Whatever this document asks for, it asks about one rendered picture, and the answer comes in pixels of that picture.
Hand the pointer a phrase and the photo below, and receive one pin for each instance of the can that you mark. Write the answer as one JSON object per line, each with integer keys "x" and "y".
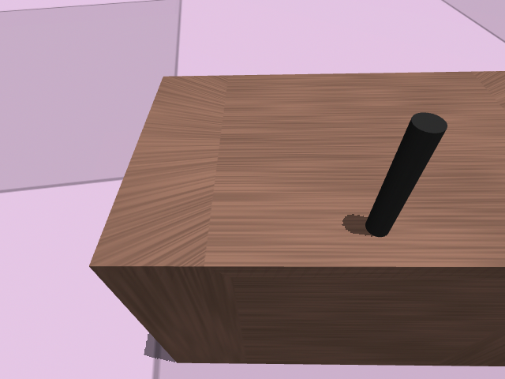
{"x": 419, "y": 142}

